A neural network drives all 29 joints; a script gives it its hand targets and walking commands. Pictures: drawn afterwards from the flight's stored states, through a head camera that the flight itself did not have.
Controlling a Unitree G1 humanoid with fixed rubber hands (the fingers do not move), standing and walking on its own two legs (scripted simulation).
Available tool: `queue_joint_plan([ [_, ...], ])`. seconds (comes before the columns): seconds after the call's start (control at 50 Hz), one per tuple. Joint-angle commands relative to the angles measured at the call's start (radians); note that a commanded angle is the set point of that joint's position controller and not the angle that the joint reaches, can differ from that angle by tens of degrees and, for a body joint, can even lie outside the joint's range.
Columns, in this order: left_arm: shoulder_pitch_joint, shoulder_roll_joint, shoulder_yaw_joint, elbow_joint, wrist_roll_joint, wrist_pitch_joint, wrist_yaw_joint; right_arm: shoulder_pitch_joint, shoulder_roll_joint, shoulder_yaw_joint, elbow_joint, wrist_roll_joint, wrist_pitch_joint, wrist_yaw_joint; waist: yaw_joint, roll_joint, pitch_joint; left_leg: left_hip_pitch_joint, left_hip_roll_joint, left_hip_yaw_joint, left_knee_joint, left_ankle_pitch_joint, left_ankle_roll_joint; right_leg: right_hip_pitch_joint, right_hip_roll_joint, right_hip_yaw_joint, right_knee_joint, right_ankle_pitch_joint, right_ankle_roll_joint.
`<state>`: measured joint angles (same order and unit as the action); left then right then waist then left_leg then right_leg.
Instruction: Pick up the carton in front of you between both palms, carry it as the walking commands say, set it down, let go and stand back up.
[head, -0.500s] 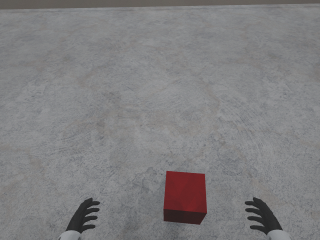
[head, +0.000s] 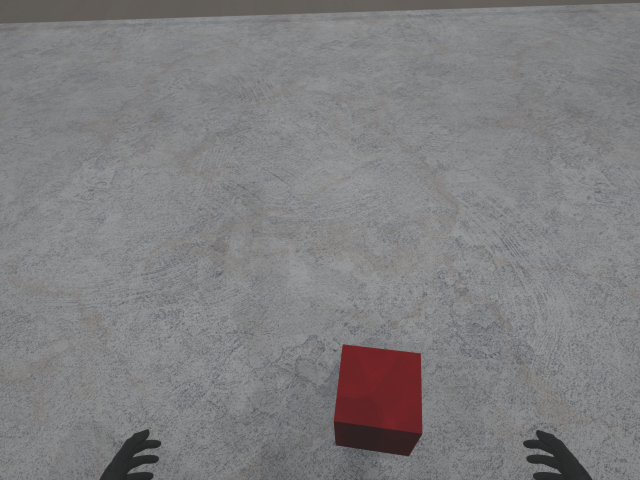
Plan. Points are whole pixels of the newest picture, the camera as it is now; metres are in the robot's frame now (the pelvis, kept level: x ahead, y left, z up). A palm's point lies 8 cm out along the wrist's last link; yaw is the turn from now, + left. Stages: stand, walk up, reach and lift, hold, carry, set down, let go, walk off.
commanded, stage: stand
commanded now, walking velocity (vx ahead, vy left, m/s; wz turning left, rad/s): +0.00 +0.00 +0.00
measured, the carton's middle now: (376, 401) +0.41 -0.10 -0.64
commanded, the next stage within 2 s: none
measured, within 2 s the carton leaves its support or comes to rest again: neither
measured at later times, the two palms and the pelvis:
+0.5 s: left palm out of the picture +0.09 +0.30 -0.09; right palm out of the picture +0.08 -0.30 -0.10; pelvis -0.02 +0.00 +0.01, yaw +0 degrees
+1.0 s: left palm out of the picture +0.07 +0.31 -0.09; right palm out of the picture +0.05 -0.31 -0.10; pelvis -0.03 +0.00 +0.01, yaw -1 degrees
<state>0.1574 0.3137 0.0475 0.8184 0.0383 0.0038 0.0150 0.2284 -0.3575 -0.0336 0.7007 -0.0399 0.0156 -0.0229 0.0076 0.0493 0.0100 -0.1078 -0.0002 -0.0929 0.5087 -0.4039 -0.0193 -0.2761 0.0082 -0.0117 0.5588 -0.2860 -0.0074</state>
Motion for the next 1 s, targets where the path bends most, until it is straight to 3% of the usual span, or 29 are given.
queue_joint_plan([
  [0.0,-0.027,0.168,0.040,-0.034,-0.003,-0.013,0.004,0.005,-0.141,-0.033,-0.040,0.001,-0.016,-0.007,-0.002,-0.042,-0.060,-0.086,0.062,-0.023,-0.063,0.376,0.014,0.146,-0.091,0.094,-0.066,0.343,-0.032],
  [0.52,-0.069,0.197,0.027,0.086,-0.017,-0.017,-0.007,-0.007,-0.172,-0.013,0.089,0.008,-0.033,-0.007,0.003,-0.046,-0.004,-0.096,0.079,-0.043,-0.161,0.241,0.028,0.165,-0.101,0.125,-0.155,0.217,-0.028],
  [0.98,-0.082,0.227,0.010,0.170,-0.027,-0.018,-0.009,-0.031,-0.194,-0.001,0.191,0.018,-0.035,-0.001,0.006,-0.042,0.001,-0.077,0.092,-0.045,-0.202,0.246,0.030,0.186,-0.109,0.133,-0.188,0.228,-0.025],
])
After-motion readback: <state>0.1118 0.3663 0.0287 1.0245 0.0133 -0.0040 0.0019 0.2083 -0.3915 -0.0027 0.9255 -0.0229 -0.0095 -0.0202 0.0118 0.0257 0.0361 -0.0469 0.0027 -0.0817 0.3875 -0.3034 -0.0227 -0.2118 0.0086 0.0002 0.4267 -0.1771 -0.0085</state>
